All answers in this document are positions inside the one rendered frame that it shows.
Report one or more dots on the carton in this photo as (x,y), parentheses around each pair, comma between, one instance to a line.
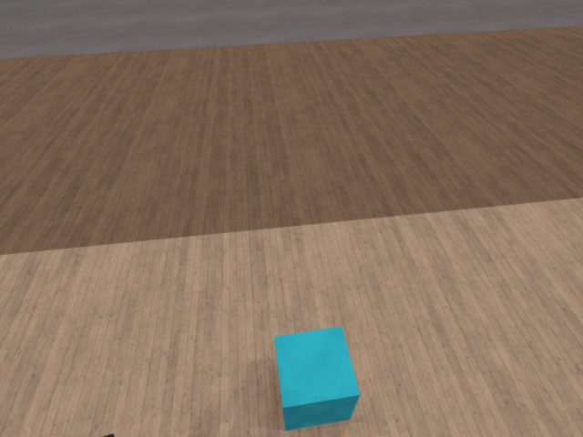
(316,376)

